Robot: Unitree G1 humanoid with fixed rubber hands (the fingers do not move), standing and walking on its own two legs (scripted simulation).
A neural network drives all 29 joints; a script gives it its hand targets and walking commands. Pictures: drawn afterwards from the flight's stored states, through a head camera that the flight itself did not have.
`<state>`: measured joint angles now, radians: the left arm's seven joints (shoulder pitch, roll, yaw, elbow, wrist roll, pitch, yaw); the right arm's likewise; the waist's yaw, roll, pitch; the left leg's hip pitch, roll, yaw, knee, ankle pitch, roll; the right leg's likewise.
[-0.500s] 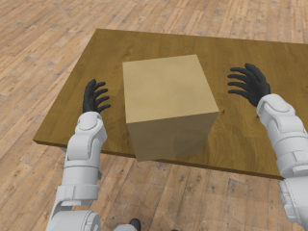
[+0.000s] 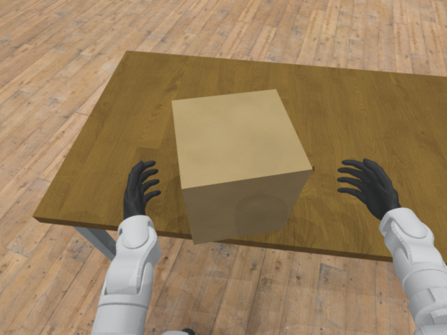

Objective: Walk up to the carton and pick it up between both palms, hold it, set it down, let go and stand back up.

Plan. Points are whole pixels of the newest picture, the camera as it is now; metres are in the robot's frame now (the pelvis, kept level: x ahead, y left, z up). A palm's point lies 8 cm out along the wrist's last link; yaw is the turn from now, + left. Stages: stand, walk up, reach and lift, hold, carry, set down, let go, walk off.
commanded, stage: set down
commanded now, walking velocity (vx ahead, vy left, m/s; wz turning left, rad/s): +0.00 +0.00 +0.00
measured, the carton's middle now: (232, 171) +0.42 +0.04 -0.01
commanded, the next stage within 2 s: none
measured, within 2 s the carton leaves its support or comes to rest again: neither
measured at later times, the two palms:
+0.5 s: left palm (149, 234) +0.26 +0.17 +0.00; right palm (387, 235) +0.31 -0.26 +0.00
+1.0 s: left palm (140, 267) +0.21 +0.18 -0.03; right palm (392, 293) +0.22 -0.27 -0.05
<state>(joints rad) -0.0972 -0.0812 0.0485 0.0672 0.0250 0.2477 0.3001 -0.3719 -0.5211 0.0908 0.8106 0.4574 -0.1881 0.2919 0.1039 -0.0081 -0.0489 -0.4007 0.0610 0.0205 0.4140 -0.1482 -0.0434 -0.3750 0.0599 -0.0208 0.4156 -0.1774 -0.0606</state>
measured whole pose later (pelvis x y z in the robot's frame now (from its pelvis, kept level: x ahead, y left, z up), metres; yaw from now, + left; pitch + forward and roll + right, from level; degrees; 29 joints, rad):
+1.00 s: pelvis +0.02 +0.01 -0.01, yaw -1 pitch +3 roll +0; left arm 0.27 -0.08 -0.03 0.25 0.05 -0.13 0.30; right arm 0.00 -0.47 0.19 1.01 0.53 -0.57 0.33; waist 0.06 -0.02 -0.02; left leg -0.35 0.05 0.02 0.59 -0.29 -0.03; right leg -0.32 0.06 0.01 0.57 -0.30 -0.05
